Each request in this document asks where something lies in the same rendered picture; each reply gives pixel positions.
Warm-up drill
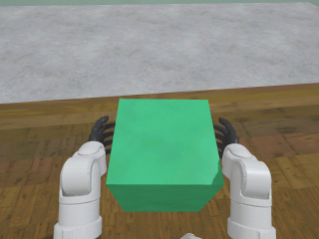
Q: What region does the carton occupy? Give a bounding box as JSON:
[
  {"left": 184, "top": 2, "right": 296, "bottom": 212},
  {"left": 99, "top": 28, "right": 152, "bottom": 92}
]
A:
[{"left": 106, "top": 99, "right": 224, "bottom": 212}]

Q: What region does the left robot forearm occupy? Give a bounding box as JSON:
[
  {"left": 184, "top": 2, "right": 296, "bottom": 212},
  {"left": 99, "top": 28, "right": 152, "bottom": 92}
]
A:
[{"left": 53, "top": 141, "right": 107, "bottom": 239}]

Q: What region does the robot right hand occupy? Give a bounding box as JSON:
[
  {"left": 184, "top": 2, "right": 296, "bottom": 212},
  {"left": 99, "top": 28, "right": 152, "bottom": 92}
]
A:
[{"left": 213, "top": 118, "right": 239, "bottom": 159}]

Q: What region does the robot left hand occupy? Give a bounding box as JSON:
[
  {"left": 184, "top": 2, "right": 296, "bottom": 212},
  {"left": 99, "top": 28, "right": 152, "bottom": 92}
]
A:
[{"left": 88, "top": 116, "right": 116, "bottom": 155}]

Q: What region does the right robot forearm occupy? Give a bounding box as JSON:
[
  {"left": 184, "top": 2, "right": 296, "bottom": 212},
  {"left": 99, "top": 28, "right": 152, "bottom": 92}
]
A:
[{"left": 221, "top": 143, "right": 276, "bottom": 239}]

